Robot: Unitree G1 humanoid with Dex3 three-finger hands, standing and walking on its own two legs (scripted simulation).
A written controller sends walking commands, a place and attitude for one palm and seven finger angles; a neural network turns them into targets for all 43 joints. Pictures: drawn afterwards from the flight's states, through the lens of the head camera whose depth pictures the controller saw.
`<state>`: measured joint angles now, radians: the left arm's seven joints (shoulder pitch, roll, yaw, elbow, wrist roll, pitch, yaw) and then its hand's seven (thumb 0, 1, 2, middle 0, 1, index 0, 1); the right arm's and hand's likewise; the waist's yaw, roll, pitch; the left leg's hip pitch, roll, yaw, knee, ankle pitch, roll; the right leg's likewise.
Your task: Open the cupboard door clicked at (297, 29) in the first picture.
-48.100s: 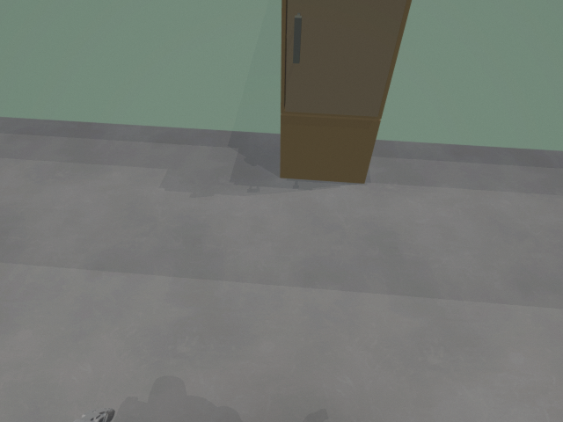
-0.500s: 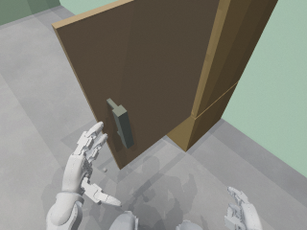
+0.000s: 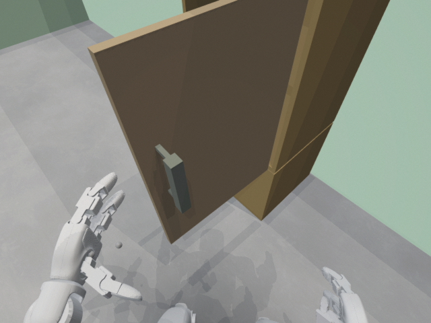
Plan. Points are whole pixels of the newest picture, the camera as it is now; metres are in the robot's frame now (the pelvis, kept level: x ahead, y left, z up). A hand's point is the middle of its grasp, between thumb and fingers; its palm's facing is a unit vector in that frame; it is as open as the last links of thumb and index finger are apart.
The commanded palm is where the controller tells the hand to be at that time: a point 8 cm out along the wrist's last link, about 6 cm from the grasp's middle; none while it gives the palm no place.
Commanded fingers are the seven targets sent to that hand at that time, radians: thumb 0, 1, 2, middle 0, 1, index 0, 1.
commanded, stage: draw the hand back to the body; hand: left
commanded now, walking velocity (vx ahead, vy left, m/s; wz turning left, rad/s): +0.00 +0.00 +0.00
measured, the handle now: (172, 179) +0.37 +0.11 +0.05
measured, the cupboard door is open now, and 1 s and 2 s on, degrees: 87 87 87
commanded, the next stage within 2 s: step back with the hand held close in 1.34 s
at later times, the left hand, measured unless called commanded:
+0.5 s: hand (55, 235) +0.22 +0.23 +0.14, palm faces +0.22 -0.91 -0.35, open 14.6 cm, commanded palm +0.18 +0.28 +0.17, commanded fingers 0.00 0.13 0.57 -0.17 -0.30 -0.17 -0.30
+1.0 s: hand out of the picture +0.23 +0.28 +0.23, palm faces +0.43 -0.80 -0.42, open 8.7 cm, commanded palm +0.19 +0.32 +0.24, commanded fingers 0.00 0.90 0.90 -0.20 -0.30 -0.20 -0.30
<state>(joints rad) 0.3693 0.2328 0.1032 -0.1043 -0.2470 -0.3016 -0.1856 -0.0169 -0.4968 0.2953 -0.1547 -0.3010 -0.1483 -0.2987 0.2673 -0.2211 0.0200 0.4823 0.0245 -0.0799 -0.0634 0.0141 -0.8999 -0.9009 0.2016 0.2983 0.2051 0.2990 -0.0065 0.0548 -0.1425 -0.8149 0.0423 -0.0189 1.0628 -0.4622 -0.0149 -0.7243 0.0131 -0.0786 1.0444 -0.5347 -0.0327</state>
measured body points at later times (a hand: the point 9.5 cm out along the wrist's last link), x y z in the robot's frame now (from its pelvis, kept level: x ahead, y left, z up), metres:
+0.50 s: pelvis +0.02 +0.02 +0.05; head +0.02 +0.01 +0.50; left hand +0.20 +0.28 +0.16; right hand +0.20 -0.20 -0.03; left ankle +0.03 +0.13 -0.67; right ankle -0.01 -0.10 -0.67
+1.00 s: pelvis +0.04 +0.02 +0.07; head +0.02 +0.00 +0.52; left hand +0.20 +0.32 +0.25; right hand +0.22 -0.21 -0.01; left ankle +0.03 +0.13 -0.67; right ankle -0.01 -0.10 -0.67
